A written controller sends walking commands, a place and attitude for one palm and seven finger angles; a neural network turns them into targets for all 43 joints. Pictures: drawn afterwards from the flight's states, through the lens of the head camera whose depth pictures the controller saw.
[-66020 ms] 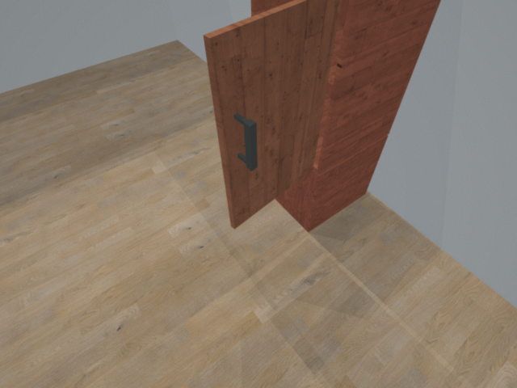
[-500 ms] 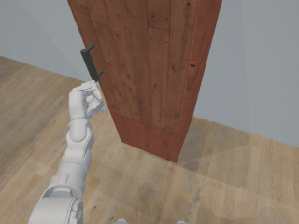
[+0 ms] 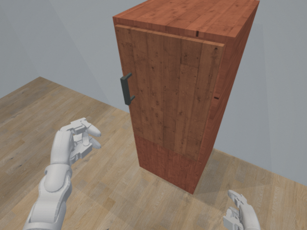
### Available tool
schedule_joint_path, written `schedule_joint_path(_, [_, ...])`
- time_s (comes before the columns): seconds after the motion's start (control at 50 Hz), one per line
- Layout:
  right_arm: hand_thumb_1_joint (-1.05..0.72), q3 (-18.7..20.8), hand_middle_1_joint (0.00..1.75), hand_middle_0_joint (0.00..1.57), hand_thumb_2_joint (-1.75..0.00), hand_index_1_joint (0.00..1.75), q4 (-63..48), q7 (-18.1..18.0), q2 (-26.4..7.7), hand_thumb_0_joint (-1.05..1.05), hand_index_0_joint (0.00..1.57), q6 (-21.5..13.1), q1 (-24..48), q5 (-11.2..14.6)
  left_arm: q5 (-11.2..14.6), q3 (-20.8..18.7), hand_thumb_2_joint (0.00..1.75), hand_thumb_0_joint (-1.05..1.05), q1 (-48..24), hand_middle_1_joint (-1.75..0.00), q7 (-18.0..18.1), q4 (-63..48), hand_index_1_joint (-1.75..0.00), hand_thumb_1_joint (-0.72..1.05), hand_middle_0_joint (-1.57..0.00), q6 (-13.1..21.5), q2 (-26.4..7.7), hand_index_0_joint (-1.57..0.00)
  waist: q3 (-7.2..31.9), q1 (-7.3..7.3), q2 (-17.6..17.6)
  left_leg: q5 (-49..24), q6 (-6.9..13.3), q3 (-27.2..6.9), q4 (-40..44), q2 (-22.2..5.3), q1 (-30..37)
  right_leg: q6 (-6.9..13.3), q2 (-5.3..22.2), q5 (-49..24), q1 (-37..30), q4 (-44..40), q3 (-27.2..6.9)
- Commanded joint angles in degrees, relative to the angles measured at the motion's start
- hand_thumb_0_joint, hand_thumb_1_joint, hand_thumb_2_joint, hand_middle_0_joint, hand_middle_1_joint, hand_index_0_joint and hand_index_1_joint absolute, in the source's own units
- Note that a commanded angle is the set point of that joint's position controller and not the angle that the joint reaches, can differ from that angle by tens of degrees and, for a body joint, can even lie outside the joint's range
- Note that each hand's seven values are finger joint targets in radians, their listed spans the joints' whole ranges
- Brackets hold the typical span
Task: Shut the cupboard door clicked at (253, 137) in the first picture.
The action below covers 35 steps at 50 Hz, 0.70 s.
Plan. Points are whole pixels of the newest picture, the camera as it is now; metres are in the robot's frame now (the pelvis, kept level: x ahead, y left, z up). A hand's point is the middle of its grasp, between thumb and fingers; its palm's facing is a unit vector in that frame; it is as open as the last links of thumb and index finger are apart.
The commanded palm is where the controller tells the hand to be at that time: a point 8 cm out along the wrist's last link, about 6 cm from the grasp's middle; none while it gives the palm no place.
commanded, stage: draw the hand back to the body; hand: left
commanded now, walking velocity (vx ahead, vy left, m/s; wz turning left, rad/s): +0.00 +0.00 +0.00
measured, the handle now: (128, 89) +0.65 +0.16 +0.01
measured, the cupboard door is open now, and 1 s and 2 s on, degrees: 0 0 0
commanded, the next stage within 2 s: step back with the hand held close in 0.80 s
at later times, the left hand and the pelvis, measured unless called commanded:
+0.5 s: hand (15, 162) +0.20 +0.29 +0.17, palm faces +0.48 -0.76 -0.44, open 6.6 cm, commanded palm +0.16 +0.31 +0.18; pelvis +0.03 +0.01 +0.01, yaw +1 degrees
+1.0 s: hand (25, 162) +0.20 +0.27 +0.17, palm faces +0.47 -0.78 -0.42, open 7.4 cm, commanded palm +0.15 +0.30 +0.18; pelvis +0.01 +0.00 +0.01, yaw +1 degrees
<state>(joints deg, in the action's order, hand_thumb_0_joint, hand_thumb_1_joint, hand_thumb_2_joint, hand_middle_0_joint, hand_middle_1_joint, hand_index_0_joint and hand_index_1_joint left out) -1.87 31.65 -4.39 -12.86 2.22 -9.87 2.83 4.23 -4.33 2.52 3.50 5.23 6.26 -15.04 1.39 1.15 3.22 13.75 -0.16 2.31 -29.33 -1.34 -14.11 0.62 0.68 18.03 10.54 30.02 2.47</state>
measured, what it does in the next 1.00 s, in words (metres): stands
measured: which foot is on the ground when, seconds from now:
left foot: down 0.00-1.00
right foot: down 0.00-1.00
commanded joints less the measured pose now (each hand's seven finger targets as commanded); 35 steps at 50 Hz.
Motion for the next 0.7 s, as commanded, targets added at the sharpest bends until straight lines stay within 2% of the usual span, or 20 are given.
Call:
schedule_joint_path(0.0, [-0.9, 1.16, 0.3, 0.2, -0.9, 0.3, -7.98, -0.55, -5.43, 0.0, 0.2, -4.13, 5.89, -0.58, -0.16, -4.58, 0.9, 0.0, -8.8, -0.9, 1.14, -20.83, -0.9, 0.9, -0.75, 1.87, -7.72, -0.75, 6.47, -0.34, -0.37, -7.87, 2.09, -1.25, 6.8, 1.0, 10.46, 0.19, -1.05, -12.45, 0.45, -8.37, -0.19])
schedule_joint_path(0.04, [-0.9, 1.14, 0.3, 0.2, -0.9, 0.3, -7.9, -0.47, -5.45, 0.0, 0.2, -4.66, 6.12, -0.91, -0.19, -5.91, 0.9, 0.0, -5.58, -0.84, 1.39, -24.06, -0.84, 0.9, -0.69, 1.27, -8.44, -0.69, 6.55, -0.08, -1.37, -9.3, 2.03, -1.29, 7.39, 0.93, 11.27, 0.1, -1.13, -13.84, -0.72, -8.82, 0.09])
schedule_joint_path(0.06, [-0.9, 1.26, 0.3, 0.2, -0.9, 0.3, -7.56, -0.46, -5.72, 0.0, 0.2, -5.05, 6.37, -1.05, -0.22, -7.25, 0.9, 0.0, -3.27, -0.81, 1.4, -24.64, -0.81, 0.9, -0.67, 1.08, -9.63, -0.67, 5.89, 0.29, -0.76, -9.75, 1.94, -1.36, 7.73, 0.9, 11.38, 0.12, -1.33, -13.91, -0.9, -9.65, -0.08])
schedule_joint_path(0.08, [-0.9, 1.09, 0.3, 0.2, -0.9, 0.3, -7.66, -0.37, -5.37, 0.0, 0.2, -5.15, 6.25, -1.17, -0.24, -7.61, 0.9, 0.0, -2.42, -0.78, 1.57, -26.96, -0.78, 0.9, -0.64, 1.0, -9.52, -0.64, 6.81, 0.23, 0.0, -10.63, 1.89, -1.31, 7.85, 0.95, 11.78, 0.16, -0.93, -14.74, -2.23, -9.25, 0.03])
schedule_joint_path(0.1, [-0.9, 0.98, 0.3, 0.2, -0.9, 0.3, -7.5, -0.37, -5.3, 0.0, 0.2, -5.24, 6.48, -1.31, -0.16, -9.25, 0.9, 0.0, -0.66, -0.75, 1.81, -27.16, -0.75, 0.9, -0.61, 0.74, -10.58, -0.61, 5.62, 0.59, -1.63, -10.68, 1.81, -1.51, 8.04, 0.85, 11.26, 0.1, -1.03, -14.79, -2.13, -9.45, 0.26])
schedule_joint_path(0.14, [-0.9, 1.06, 0.3, 0.2, -0.9, 0.3, -7.44, -0.36, -5.21, 0.0, 0.2, -5.44, 6.83, -1.49, -0.24, -11.16, 0.9, 0.0, 1.81, -0.69, 1.96, -29.51, -0.69, 0.9, -0.56, 0.51, -11.31, -0.56, 5.46, 0.88, -1.93, -11.93, 1.7, -1.48, 8.19, 0.86, 11.44, 0.07, -1.05, -15.64, -2.89, -9.51, 0.47])
schedule_joint_path(0.16, [-0.9, 1.2, 0.3, 0.2, -0.9, 0.3, -7.21, -0.41, -5.49, 0.0, 0.2, -5.65, 6.92, -1.72, -0.11, -13.31, 0.9, 0.0, 3.7, -0.66, 2.02, -30.15, -0.66, 0.9, -0.53, 0.36, -13.01, -0.53, 5.48, 1.39, -1.39, -12.21, 1.7, -1.45, 8.24, 0.98, 11.19, 0.05, -1.05, -16.01, -3.56, -10.09, 0.31])
schedule_joint_path(0.24, [-0.9, 1.18, 0.3, 0.2, -0.9, 0.3, -7.06, -0.23, -4.95, 0.0, 0.2, -6.21, 7.19, -1.77, -0.21, -16.48, 0.9, 0.0, 8.16, -0.54, 2.51, -35.18, -0.54, 0.9, -0.42, 0.46, -14.04, -0.42, 5.42, 1.76, 1.52, -13.82, 1.24, -1.77, 8.24, 0.84, 11.38, 0.19, -0.84, -16.18, -4.33, -9.59, 0.72])
schedule_joint_path(0.26, [-0.9, 1.32, 0.3, 0.2, -0.9, 0.3, -6.8, -0.2, -5.18, 0.0, 0.2, -6.63, 7.22, -1.99, -0.09, -17.9, 0.9, 0.0, 10.89, -0.51, 2.52, -34.93, -0.51, 0.9, -0.39, 0.3, -14.76, -0.39, 4.62, 2.14, 1.29, -14.2, 1.3, -1.76, 8.17, 0.79, 11.12, 0.09, -0.99, -16.69, -4.2, -10.25, 0.59])
schedule_joint_path(0.28, [-0.9, 1.35, 0.3, 0.2, -0.9, 0.3, -7.02, -0.03, -4.98, 0.0, 0.2, -6.78, 6.93, -1.82, -0.03, -17.91, 0.9, 0.0, 11.82, -0.48, 2.61, -37.28, -0.48, 0.9, -0.36, 0.44, -14.41, -0.36, 5.58, 1.95, 2.7, -15.27, 1.12, -1.81, 8.06, 0.78, 11.19, 0.18, -0.61, -17.2, -5.27, -9.45, 0.69])
schedule_joint_path(0.4, [-0.9, 2.19, 0.3, 0.2, -0.9, 0.3, -6.73, 0.24, -5.11, 0.0, 0.2, -7.99, 6.49, -1.84, 0.37, -24.9, 0.9, 0.0, 21.66, -0.3, 3.32, -40.65, -0.3, 0.9, -0.2, 0.64, -17.8, -0.2, 4.93, 2.9, 0.95, -17.06, 1.09, -1.38, 7.14, 0.52, 9.95, -0.06, -0.54, -19.05, -5.31, -9.08, 0.94])
schedule_joint_path(0.42, [-0.9, 2.11, 0.3, 0.2, -0.9, 0.3, -6.3, 0.26, -5.09, 0.0, 0.2, -8.1, 6.38, -1.84, 0.27, -22.41, 0.9, 0.0, 21.53, -0.3, 3.09, -38.93, -0.3, 0.9, -0.2, 0.52, -15.03, -0.2, 3.09, 2.22, -0.68, -16.31, 1.16, -1.23, 7.29, 0.53, 9.55, -0.22, -0.61, -18.51, -4.07, -9.23, 1.15])
schedule_joint_path(0.46, [-0.9, 2.47, 0.3, 0.2, -0.9, 0.3, -5.82, 0.22, -5.75, 0.0, 0.2, -8.45, 6.08, -1.8, -0.04, -20.12, 0.9, 0.0, 19.92, -0.3, 2.91, -37.27, -0.3, 0.9, -0.2, -0.09, -13.0, -0.2, 0.4, 1.47, -1.08, -15.57, 1.37, -1.09, 7.51, 0.33, 9.37, -0.38, -0.66, -17.54, -2.17, -10.22, 1.04])
schedule_joint_path(0.5, [-0.9, 2.62, 0.3, 0.2, -0.9, 0.3, -5.54, -0.04, -6.14, 0.0, 0.2, -8.4, 5.71, -1.74, -0.26, -19.55, 0.9, 0.0, 17.1, -0.3, 3.22, -36.21, -0.3, 0.9, -0.2, -0.36, -13.05, -0.2, -0.62, 1.18, -0.6, -13.28, 1.53, -1.22, 7.94, 0.4, 9.56, -0.51, -0.4, -15.12, -0.94, -10.22, 0.96])
schedule_joint_path(0.52, [-0.9, 2.71, 0.3, 0.2, -0.9, 0.3, -5.49, -0.19, -6.29, 0.0, 0.2, -8.52, 5.51, -1.82, -0.43, -19.62, 0.9, 0.0, 16.36, -0.3, 3.41, -36.16, -0.3, 0.9, -0.2, -0.23, -13.35, -0.2, -0.01, 1.19, -2.07, -12.53, 1.56, -1.62, 8.18, 0.48, 9.56, -0.49, -0.48, -14.13, -1.13, -10.08, 1.15])
schedule_joint_path(0.58, [-0.9, 2.76, 0.3, 0.2, -0.9, 0.3, -5.61, -0.74, -6.19, 0.0, 0.2, -8.9, 6.13, -1.97, -0.45, -20.78, 0.9, 0.0, 15.56, -0.3, 3.75, -36.9, -0.3, 0.9, -0.2, 0.11, -14.99, -0.2, 2.62, 1.88, -2.69, -11.58, 2.11, -1.42, 8.06, 0.88, 10.39, -0.52, -0.14, -13.76, -2.5, -10.17, 0.64])
schedule_joint_path(0.62, [-0.9, 2.73, 0.3, 0.2, -0.9, 0.3, -5.74, -0.83, -5.93, 0.0, 0.2, -9.24, 6.36, -2.1, -0.52, -21.57, 0.9, 0.0, 16.08, -0.3, 3.95, -39.36, -0.3, 0.9, -0.2, 0.7, -15.83, -0.2, 5.62, 2.44, -0.77, -13.29, 2.16, -1.26, 7.54, 1.13, 11.27, -0.33, -0.07, -15.77, -4.33, -9.44, 0.46])
schedule_joint_path(0.64, [-0.9, 2.59, 0.3, 0.2, -0.9, 0.3, -5.67, -0.92, -5.65, 0.0, 0.2, -9.43, 6.62, -2.14, -0.5, -22.23, 0.9, 0.0, 16.86, -0.3, 4.09, -39.48, -0.3, 0.9, -0.2, 0.73, -16.42, -0.2, 5.49, 2.71, -0.67, -13.72, 2.15, -1.09, 7.28, 1.26, 11.02, -0.38, -0.07, -16.54, -4.52, -9.33, 0.48])
schedule_joint_path(0.66, [-0.9, 2.6, 0.3, 0.2, -0.9, 0.3, -5.44, -0.85, -5.78, 0.0, 0.2, -9.7, 6.67, -2.16, -0.53, -23.04, 0.9, 0.0, 16.92, -0.3, 4.14, -40.77, -0.3, 0.9, -0.2, 1.0, -17.53, -0.2, 6.28, 2.89, 0.87, -13.65, 1.97, -1.12, 7.07, 1.33, 10.89, -0.28, -0.04, -16.57, -5.19, -9.64, 0.22])
schedule_joint_path(0.68, [-0.9, 2.35, 0.3, 0.2, -0.9, 0.3, -5.55, -0.82, -5.3, 0.0, 0.2, -9.91, 6.73, -2.2, -0.5, -22.83, 0.9, 0.0, 17.64, -0.3, 4.21, -41.31, -0.3, 0.9, -0.2, 1.16, -17.05, -0.2, 6.07, 2.87, 1.86, -14.08, 1.87, -1.1, 7.12, 1.34, 10.65, -0.19, 0.11, -17.05, -5.46, -9.28, 0.32])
